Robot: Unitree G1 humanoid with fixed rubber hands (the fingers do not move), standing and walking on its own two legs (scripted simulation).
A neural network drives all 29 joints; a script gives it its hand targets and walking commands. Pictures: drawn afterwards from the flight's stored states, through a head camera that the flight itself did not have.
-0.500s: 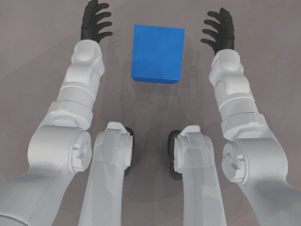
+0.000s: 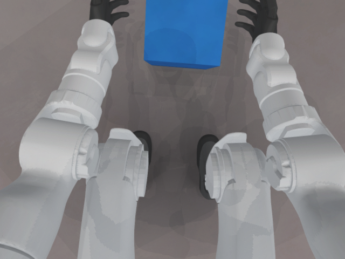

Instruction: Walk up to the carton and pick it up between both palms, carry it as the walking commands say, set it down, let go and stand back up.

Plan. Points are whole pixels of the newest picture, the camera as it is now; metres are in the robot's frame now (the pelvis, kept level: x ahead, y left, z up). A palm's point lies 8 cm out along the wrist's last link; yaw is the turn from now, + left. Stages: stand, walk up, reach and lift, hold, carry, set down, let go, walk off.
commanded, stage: reach and lift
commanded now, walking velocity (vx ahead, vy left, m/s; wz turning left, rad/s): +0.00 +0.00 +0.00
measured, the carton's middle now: (182, 30) +0.52 +0.00 -0.29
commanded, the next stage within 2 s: none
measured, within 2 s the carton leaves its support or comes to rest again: leaves its support in 1.54 s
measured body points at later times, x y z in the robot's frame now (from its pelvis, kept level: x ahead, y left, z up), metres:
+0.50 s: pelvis +0.00 +0.00 -0.01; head +0.36 +0.00 +0.24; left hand +0.53 +0.15 -0.21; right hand +0.52 -0.15 -0.21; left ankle +0.11 +0.11 -0.35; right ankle +0.11 -0.11 -0.35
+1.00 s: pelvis +0.01 +0.00 -0.01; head +0.37 +0.01 +0.25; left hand +0.54 +0.13 -0.20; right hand +0.53 -0.13 -0.20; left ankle +0.11 +0.11 -0.35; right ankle +0.11 -0.11 -0.35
